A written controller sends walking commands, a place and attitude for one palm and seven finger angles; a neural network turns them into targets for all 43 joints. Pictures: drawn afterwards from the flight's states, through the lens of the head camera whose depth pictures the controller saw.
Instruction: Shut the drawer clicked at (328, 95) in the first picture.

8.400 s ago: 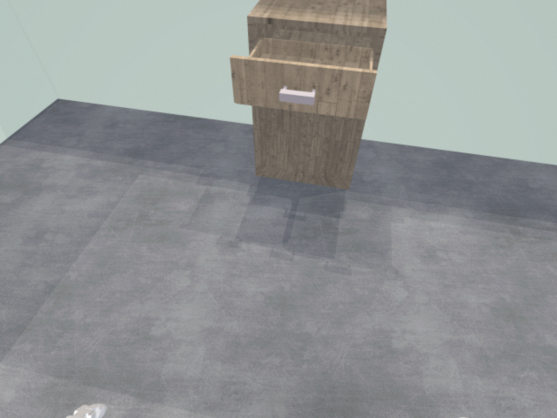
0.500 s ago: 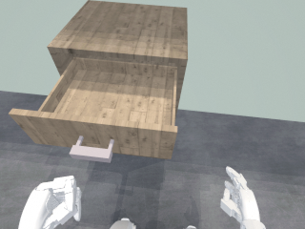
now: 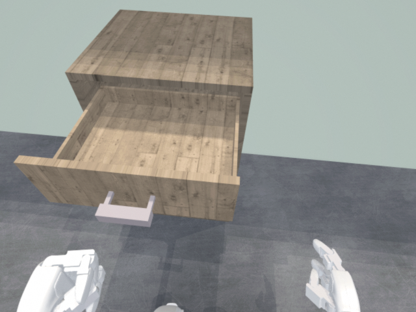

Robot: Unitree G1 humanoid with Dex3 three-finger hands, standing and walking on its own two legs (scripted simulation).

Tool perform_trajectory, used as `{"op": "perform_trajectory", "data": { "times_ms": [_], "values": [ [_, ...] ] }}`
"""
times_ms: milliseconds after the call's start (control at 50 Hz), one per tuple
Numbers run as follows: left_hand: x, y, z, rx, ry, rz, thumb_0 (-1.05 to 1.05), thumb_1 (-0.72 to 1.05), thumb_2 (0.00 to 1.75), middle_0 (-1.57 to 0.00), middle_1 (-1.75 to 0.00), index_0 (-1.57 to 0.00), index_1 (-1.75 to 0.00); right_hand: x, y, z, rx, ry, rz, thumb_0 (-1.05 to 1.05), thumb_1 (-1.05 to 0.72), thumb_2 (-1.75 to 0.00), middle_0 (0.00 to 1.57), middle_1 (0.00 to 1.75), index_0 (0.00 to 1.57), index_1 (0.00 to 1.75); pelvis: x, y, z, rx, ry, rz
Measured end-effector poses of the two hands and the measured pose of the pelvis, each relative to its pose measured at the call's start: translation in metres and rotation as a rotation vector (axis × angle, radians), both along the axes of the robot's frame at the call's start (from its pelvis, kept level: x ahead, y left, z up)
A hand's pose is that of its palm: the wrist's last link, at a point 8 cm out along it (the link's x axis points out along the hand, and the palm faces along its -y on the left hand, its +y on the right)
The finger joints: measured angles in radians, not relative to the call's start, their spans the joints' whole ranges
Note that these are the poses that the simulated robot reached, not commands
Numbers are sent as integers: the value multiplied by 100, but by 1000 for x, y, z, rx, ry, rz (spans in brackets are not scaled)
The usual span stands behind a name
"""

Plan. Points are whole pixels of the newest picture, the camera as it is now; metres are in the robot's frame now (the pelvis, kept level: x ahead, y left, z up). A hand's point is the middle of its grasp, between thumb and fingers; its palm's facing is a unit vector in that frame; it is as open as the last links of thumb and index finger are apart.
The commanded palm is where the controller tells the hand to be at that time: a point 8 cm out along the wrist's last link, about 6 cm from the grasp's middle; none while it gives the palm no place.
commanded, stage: raise the hand and make a fist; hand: left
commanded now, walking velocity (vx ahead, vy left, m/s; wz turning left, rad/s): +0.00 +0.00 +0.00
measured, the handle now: (128, 206) +0.33 +0.20 -0.02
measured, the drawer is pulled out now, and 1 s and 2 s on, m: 0.29 0.29 0.29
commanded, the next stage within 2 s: bring the fist close to the handle in 0.14 s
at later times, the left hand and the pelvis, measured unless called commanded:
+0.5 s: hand (110, 286) +0.16 +0.17 +0.06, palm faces -0.01 -1.00 -0.07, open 3.2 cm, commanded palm +0.13 +0.23 +0.06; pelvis -0.01 -0.01 -0.01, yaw +0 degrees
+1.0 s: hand (122, 262) +0.21 +0.17 +0.01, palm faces -0.05 -1.00 -0.05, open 3.2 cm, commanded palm +0.18 +0.23 +0.01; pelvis -0.01 -0.01 -0.04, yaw +0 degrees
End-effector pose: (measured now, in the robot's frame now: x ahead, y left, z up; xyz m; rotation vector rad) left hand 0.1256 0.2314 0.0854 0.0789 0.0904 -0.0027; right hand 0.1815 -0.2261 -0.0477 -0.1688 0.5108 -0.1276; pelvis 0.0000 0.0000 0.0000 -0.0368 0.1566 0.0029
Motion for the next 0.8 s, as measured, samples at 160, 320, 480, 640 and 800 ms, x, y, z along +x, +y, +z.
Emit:
{"op": "perform_trajectory", "data": {
  "times_ms": [160,320,480,640,800],
  "values": [
    [3,-9,1,3,-19,-9,1,90,90,-140,-160,-139,-160,-2,-6,-1,2,-8,-5,1,-90,-90,20,30,20,30,-2,-4,-1,4,0,-1],
    [3,-11,0,11,-11,-1,1,90,90,-140,-160,-139,-160,0,-6,-2,14,-12,-6,1,-90,-90,20,30,20,30,-2,-8,-1,9,-2,-1],
    [8,-12,-19,-2,0,-1,1,90,90,-140,-160,-139,-160,0,-12,-12,-11,14,12,1,-90,-90,20,30,20,30,-5,-11,-7,8,23,4],
    [28,-9,-34,-4,-14,-21,1,90,90,-140,-160,-139,-160,-8,-20,-26,-27,66,-13,1,-90,-90,20,30,20,30,-7,-13,-15,7,53,0],
    [38,1,-51,-10,2,-12,1,90,90,-140,-160,-139,-160,-16,-23,-37,-40,110,-33,1,-90,-90,20,30,20,30,-7,-11,-22,3,83,-2]
  ]
}}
